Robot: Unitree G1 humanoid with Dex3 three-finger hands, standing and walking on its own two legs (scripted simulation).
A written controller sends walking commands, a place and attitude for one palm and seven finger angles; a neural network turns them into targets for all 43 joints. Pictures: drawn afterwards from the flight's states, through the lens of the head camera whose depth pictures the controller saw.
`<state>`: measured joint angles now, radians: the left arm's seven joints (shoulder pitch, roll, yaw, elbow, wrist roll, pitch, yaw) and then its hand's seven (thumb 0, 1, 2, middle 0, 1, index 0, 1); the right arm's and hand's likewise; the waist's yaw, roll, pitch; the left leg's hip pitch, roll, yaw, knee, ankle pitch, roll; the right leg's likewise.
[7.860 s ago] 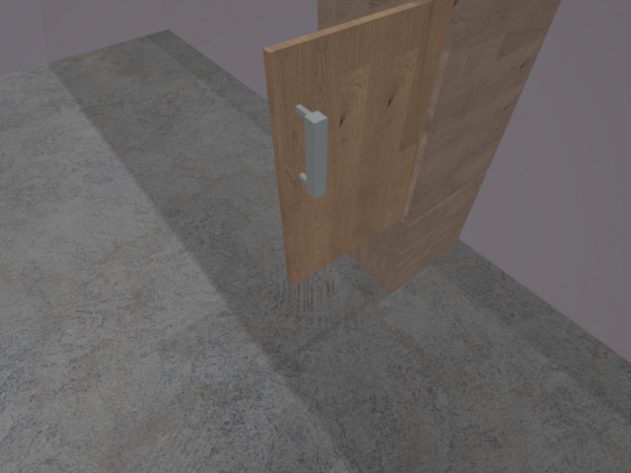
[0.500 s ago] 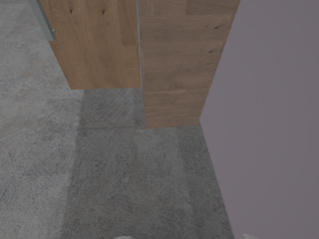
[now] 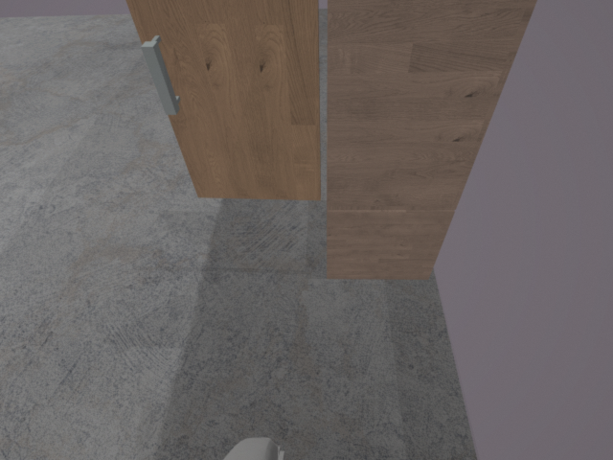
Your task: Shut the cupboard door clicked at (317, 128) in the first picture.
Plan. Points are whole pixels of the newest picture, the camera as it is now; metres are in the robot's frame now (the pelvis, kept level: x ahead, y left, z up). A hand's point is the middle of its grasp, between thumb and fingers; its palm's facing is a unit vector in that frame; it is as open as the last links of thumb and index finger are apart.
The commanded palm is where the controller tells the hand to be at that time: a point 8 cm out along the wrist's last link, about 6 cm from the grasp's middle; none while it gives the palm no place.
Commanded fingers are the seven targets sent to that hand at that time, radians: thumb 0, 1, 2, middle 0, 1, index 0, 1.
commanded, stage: take the last steps up to it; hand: left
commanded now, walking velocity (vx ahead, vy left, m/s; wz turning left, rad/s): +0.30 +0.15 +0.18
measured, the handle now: (164, 75) +0.87 +0.38 +0.07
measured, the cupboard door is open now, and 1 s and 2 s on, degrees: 88 88 88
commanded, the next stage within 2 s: come to a stop and stand still in 0.94 s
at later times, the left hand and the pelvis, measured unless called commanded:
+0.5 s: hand (133, 441) +0.17 +0.30 -0.17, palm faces +0.11 -0.97 -0.21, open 7.4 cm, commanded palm none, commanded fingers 0.00 0.90 0.90 -0.20 -0.30 -0.20 -0.30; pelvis +0.14 +0.11 +0.00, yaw +2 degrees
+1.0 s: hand (152, 345) +0.32 +0.31 -0.16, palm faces +0.09 -0.97 -0.21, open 7.2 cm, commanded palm none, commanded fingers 0.00 0.90 0.90 -0.20 -0.30 -0.20 -0.30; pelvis +0.33 +0.13 +0.01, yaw +2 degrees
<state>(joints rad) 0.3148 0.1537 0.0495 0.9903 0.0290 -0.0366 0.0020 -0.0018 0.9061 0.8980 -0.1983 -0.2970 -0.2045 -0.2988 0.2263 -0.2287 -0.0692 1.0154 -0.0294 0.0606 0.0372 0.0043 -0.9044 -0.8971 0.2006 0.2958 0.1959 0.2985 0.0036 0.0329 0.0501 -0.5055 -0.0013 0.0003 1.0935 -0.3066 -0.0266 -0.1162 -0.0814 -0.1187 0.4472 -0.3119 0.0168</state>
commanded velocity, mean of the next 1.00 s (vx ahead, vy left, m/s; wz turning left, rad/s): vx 0.26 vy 0.09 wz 0.00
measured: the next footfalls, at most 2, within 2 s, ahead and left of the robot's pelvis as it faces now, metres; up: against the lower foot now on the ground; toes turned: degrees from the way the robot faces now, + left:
left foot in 0.28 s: +0.19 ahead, +0.20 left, +0.00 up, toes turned +11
right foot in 0.70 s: +0.33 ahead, +0.02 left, +0.00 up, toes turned -6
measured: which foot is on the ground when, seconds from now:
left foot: up 0.00-0.26, down 0.28-0.70, up 0.72-1.00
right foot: down 0.00-0.26, up 0.28-0.68, down 0.70-1.00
